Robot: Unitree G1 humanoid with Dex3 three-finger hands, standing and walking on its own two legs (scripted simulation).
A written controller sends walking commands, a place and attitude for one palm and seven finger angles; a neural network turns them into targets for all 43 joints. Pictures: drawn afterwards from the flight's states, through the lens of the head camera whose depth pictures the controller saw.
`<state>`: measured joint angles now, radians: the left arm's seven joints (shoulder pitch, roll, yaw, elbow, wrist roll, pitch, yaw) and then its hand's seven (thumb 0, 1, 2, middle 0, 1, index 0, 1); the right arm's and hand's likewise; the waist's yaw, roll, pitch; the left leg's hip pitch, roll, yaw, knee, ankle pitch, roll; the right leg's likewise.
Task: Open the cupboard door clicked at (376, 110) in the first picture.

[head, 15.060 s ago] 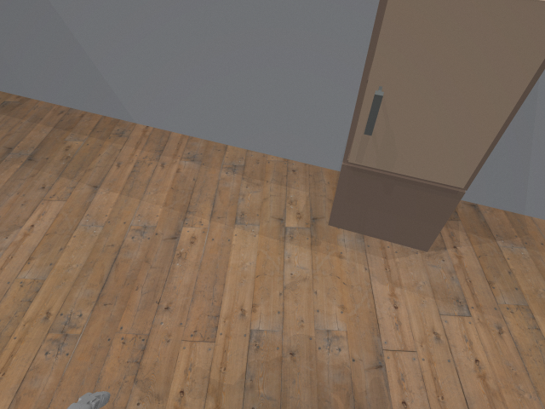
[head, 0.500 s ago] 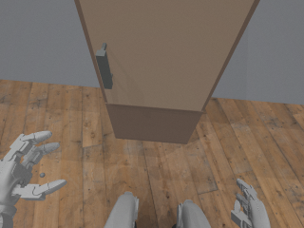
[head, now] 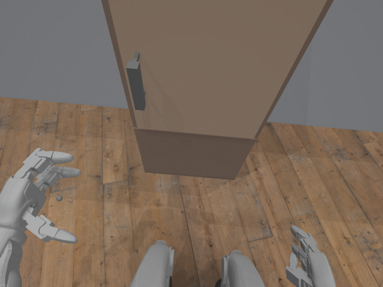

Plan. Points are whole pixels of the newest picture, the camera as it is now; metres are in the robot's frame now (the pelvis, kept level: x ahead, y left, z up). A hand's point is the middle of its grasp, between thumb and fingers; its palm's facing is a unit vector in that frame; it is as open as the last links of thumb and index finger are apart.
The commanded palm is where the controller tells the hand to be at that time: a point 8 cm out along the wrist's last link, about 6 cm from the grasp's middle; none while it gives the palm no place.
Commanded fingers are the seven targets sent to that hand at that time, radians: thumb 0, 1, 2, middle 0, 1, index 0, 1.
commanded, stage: raise the hand with hooked fingers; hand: left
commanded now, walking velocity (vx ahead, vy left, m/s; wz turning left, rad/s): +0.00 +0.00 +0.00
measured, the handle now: (138, 82) +0.58 +0.19 +0.02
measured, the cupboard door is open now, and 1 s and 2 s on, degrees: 0 0 0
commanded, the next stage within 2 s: move the hooked fingers beside the handle in 0.68 s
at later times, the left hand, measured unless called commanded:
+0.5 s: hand (74, 175) +0.30 +0.26 +0.04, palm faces +0.01 -1.00 -0.05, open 13.9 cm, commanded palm +0.28 +0.30 +0.05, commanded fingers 0.00 -0.50 0.30 -0.30 -1.20 -0.30 -1.20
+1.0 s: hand (77, 165) +0.32 +0.26 +0.04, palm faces +0.00 -1.00 -0.03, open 14.0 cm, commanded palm +0.31 +0.30 +0.04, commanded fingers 0.00 -0.50 0.30 -0.30 -1.20 -0.30 -1.20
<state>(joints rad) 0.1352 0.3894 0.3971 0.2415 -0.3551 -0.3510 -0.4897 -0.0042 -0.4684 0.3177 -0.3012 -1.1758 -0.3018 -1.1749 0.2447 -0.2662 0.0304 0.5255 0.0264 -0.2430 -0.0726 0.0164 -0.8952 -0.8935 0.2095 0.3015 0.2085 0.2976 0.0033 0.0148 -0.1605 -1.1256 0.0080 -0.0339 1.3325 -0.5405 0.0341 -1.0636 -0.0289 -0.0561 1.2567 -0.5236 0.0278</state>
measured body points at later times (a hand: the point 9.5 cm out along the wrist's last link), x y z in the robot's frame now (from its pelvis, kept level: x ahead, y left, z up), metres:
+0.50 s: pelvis +0.02 -0.02 +0.00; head +0.12 +0.00 +0.44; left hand +0.30 +0.31 +0.05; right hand +0.19 -0.27 -0.08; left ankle +0.05 +0.09 -0.62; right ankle +0.04 -0.15 -0.62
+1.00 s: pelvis +0.01 -0.02 -0.01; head +0.11 +0.01 +0.43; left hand +0.32 +0.31 +0.05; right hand +0.18 -0.27 -0.09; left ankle +0.05 +0.09 -0.62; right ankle +0.04 -0.15 -0.62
